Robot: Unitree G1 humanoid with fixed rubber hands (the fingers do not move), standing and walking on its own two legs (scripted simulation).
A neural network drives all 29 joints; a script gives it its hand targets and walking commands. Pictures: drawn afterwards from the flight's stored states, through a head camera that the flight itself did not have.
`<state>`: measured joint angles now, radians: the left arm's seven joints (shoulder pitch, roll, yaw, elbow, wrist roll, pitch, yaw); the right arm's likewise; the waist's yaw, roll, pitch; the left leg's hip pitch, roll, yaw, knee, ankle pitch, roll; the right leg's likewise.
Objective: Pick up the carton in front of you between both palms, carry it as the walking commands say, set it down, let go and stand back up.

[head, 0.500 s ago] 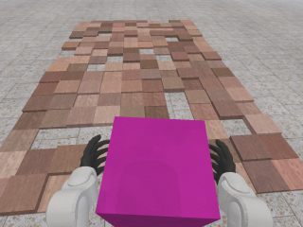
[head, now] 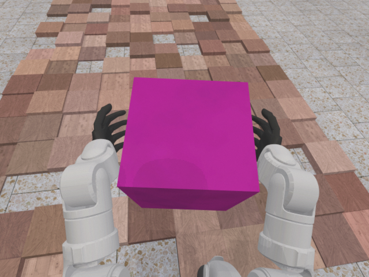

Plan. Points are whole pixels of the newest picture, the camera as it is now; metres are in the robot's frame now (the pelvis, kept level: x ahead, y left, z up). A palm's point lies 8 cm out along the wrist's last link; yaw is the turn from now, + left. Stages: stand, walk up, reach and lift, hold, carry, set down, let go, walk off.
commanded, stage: carry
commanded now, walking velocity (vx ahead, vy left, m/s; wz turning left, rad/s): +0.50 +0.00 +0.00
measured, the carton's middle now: (187, 154) +0.37 -0.01 +0.07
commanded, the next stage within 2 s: none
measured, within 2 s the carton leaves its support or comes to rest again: neither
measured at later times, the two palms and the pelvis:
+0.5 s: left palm (116, 33) +0.71 +0.18 +0.16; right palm (226, 39) +0.69 -0.13 +0.16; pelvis +0.36 +0.03 +0.03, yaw +0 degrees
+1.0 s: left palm out of the picture +1.02 +0.20 +0.15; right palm out of the picture +1.05 -0.11 +0.15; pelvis +0.70 +0.01 +0.04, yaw +1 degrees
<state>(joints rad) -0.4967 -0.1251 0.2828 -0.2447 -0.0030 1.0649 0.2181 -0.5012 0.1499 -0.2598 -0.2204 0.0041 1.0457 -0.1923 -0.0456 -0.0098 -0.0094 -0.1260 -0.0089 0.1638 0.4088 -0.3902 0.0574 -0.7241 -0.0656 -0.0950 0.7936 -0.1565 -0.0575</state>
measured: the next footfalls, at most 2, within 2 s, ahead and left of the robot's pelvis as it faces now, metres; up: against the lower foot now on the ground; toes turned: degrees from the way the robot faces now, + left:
left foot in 0.38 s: +0.44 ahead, +0.10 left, +0.04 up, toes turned +6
right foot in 0.80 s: +0.73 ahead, -0.04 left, +0.04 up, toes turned -6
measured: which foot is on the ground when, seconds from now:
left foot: down 0.00-0.08, up 0.10-0.36, down 0.38-0.78, up 0.80-1.00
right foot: down 0.00-0.40, up 0.42-0.78, down 0.80-1.00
